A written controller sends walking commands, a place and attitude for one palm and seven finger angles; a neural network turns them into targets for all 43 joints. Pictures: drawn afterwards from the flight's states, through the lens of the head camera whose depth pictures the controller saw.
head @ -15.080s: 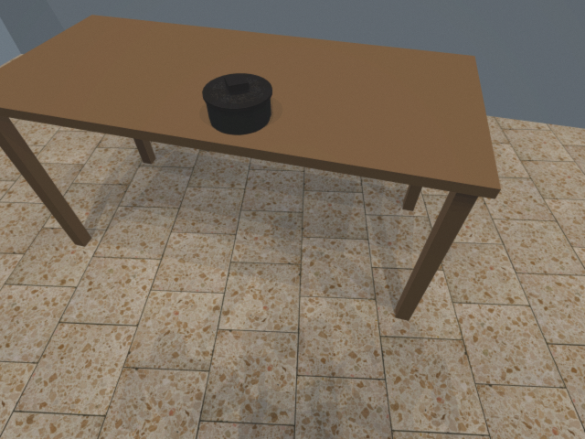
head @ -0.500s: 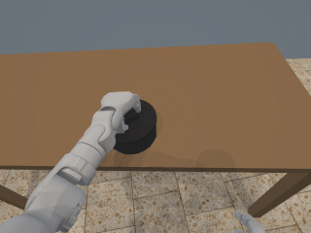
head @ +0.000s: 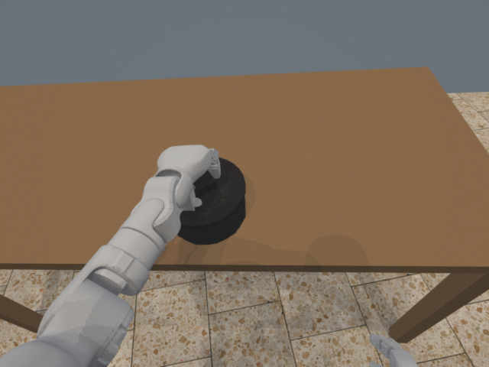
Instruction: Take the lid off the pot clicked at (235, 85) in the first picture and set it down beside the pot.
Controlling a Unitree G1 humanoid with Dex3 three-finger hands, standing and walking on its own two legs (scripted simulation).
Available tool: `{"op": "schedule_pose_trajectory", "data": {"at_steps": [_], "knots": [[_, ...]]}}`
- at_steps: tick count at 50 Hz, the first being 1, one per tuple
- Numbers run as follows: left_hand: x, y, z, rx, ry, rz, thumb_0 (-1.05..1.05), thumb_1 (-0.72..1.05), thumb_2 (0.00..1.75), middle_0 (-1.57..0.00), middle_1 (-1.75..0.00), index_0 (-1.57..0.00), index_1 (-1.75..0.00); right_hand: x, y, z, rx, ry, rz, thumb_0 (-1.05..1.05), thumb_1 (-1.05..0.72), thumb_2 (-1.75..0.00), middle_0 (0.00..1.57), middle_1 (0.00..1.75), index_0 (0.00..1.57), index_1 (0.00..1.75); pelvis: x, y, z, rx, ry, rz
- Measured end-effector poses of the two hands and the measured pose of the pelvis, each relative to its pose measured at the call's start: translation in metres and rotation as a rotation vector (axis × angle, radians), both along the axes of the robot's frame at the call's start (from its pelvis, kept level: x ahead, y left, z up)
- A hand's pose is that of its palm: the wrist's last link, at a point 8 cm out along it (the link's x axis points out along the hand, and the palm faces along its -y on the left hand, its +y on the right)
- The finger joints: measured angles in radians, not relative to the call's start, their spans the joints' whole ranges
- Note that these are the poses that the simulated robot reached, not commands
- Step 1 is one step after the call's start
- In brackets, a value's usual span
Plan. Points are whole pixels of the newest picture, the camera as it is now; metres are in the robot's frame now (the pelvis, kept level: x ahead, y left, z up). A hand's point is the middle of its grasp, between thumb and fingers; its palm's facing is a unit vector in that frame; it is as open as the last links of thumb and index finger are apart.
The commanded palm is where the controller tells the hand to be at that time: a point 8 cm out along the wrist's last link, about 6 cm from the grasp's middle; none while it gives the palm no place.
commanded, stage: close the fingers and squeeze the knob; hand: left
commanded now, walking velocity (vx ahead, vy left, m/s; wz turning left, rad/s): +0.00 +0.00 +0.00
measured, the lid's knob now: (199, 181) +0.44 +0.10 +0.04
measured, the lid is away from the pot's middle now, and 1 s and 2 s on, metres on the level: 0.00 0.00 0.02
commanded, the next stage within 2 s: lift the lid straight up in 0.26 s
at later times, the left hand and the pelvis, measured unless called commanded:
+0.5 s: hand (192, 189) +0.41 +0.10 +0.06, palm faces -0.30 -0.04 -0.95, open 8.6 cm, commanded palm +0.40 +0.10 +0.14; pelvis +0.00 +0.00 +0.00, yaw +0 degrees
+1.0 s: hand (191, 175) +0.40 +0.10 +0.10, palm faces -0.25 -0.03 -0.97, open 8.5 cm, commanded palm +0.39 +0.10 +0.18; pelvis -0.01 +0.00 +0.00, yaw +1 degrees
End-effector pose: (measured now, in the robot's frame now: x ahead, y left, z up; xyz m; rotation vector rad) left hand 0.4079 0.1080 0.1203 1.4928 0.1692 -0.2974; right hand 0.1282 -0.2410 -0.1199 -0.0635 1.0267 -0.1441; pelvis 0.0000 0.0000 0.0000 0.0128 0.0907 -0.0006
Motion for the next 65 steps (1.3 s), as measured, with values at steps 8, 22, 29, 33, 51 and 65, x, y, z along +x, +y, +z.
{"op": "schedule_pose_trajectory", "data": {"at_steps": [8, 22, 29, 33, 51, 65], "knots": [[0.000, -0.001, 0.000, 0.006, -0.003, 0.007, -0.01, 0.02, 0.98, -0.65, -0.83, -0.64, -0.84, 0.003, 0.003, 0.000, 0.008, -0.003, 0.007, 0.01, -0.90, -0.90, 0.20, 0.30, 0.20, 0.29, 0.000, 0.000, 0.000, 0.000, 0.001, 0.003], [-0.002, 0.000, 0.001, 0.004, 0.005, 0.007, 0.01, 0.03, 0.97, -0.65, -0.83, -0.65, -0.84, 0.008, 0.003, 0.001, 0.006, -0.016, 0.014, 0.01, -0.90, -0.90, 0.20, 0.30, 0.20, 0.30, 0.000, -0.002, 0.000, 0.000, -0.004, 0.004], [-0.007, -0.002, 0.005, 0.013, 0.000, -0.024, 0.02, 0.04, 0.98, -0.65, -0.81, -0.67, -0.84, 0.010, 0.002, 0.002, 0.008, -0.030, 0.014, 0.01, -0.90, -0.90, 0.20, 0.30, 0.20, 0.29, 0.000, -0.001, 0.000, -0.001, -0.013, 0.009], [-0.007, -0.003, 0.011, 0.006, -0.016, -0.027, 0.03, 0.03, 0.98, -0.65, -0.81, -0.68, -0.84, 0.012, 0.004, 0.001, 0.011, -0.036, 0.023, 0.01, -0.90, -0.90, 0.20, 0.30, 0.20, 0.29, -0.001, -0.001, 0.001, 0.001, -0.019, 0.010], [-0.011, -0.009, 0.043, 0.026, -0.052, -0.009, 0.04, 0.03, 0.98, -0.65, -0.81, -0.69, -0.84, 0.024, 0.010, 0.006, 0.036, -0.096, 0.060, 0.01, -0.90, -0.90, 0.20, 0.30, 0.20, 0.29, -0.008, -0.004, 0.001, 0.005, -0.043, 0.015], [-0.014, -0.009, 0.067, 0.026, -0.087, -0.022, 0.04, 0.03, 0.98, -0.66, -0.81, -0.69, -0.84, 0.024, 0.008, 0.011, 0.022, -0.128, 0.072, 0.01, -0.90, -0.90, 0.20, 0.30, 0.20, 0.29, -0.013, -0.005, 0.002, 0.005, -0.057, 0.019]]}}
